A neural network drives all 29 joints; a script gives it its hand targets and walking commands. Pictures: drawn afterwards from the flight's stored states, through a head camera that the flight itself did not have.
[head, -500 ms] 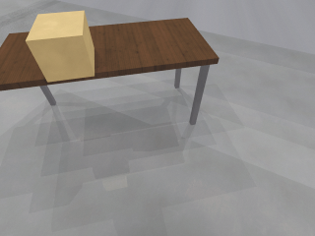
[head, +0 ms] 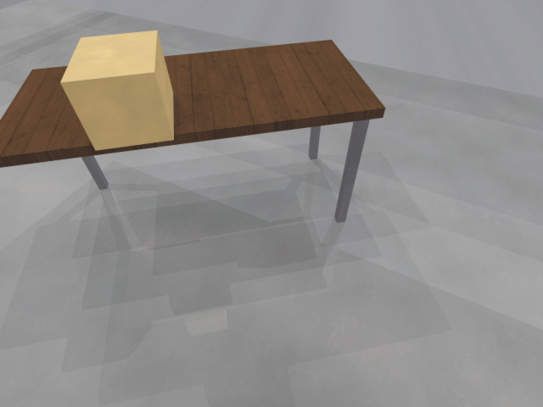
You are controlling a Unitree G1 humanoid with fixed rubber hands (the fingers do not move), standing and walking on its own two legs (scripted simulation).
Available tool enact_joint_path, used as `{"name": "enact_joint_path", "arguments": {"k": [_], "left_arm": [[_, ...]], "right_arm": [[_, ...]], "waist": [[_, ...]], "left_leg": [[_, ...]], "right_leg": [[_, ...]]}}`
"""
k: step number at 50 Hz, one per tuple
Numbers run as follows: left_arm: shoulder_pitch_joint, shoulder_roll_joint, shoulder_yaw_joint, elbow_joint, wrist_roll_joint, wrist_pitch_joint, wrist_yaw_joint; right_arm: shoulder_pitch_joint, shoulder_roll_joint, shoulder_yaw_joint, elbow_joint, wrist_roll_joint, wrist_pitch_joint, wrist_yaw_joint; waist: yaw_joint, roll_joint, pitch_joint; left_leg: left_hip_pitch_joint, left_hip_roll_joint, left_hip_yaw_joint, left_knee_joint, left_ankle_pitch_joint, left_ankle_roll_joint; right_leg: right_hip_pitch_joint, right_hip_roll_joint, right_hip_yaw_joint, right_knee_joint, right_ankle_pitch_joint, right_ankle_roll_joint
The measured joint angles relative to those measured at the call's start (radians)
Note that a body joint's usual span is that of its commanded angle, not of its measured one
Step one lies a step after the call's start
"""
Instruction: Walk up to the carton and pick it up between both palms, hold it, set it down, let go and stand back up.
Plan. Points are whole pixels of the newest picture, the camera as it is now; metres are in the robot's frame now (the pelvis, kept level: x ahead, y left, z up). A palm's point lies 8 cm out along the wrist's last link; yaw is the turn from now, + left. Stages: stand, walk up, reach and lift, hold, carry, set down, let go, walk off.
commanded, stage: stand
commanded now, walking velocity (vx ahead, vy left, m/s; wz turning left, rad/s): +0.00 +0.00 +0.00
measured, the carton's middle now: (127, 88) +0.98 +0.46 -0.03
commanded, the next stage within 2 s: walk up in 1.18 s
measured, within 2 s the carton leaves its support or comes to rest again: neither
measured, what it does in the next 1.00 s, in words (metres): stands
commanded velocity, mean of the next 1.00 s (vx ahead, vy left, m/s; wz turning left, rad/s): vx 0.00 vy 0.00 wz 0.00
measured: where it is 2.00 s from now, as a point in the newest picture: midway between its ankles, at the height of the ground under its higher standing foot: outside the picture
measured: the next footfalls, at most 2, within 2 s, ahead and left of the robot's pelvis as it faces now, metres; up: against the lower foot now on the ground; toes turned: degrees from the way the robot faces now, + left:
left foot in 1.68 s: +0.11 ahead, +0.22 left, +0.00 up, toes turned +14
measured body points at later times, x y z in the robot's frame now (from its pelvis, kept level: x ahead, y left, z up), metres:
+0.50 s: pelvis +0.00 +0.00 +0.00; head +0.01 +0.00 +0.45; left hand -0.01 +0.21 -0.16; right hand -0.01 -0.21 -0.16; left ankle -0.01 +0.12 -0.74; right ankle -0.01 -0.13 -0.74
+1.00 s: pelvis -0.01 +0.00 +0.00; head -0.01 +0.00 +0.45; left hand -0.03 +0.21 -0.16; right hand -0.02 -0.21 -0.16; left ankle -0.01 +0.12 -0.74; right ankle -0.01 -0.13 -0.74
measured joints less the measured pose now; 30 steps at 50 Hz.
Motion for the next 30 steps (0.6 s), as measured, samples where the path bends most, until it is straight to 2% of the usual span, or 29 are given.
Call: {"name": "enact_joint_path", "arguments": {"k": [10, 15, 30], "left_arm": [[0.013, -0.023, -0.007, 0.081, -0.001, -0.009, 0.004], [0.007, -0.038, -0.011, 0.112, -0.002, -0.008, 0.008], [0.008, -0.053, -0.013, 0.154, 0.000, -0.008, 0.010]], "right_arm": [[0.003, 0.019, 0.005, 0.081, -0.001, -0.007, -0.014], [0.005, 0.029, 0.007, 0.107, 0.000, -0.009, -0.013], [0.009, 0.057, 0.019, 0.153, -0.002, -0.004, -0.020]], "waist": [[0.007, -0.014, 0.011], [-0.003, -0.012, 0.022], [0.004, -0.003, 0.023]], "left_leg": [[0.037, 0.001, 0.007, -0.038, 0.013, 0.000], [0.042, -0.002, 0.005, -0.044, 0.018, 0.002], [0.048, -0.003, 0.009, -0.059, 0.034, 0.003]], "right_leg": [[0.033, 0.000, 0.007, -0.035, 0.014, 0.001], [0.039, -0.003, 0.004, -0.039, 0.017, 0.002], [0.041, -0.005, 0.008, -0.051, 0.032, 0.005]]}}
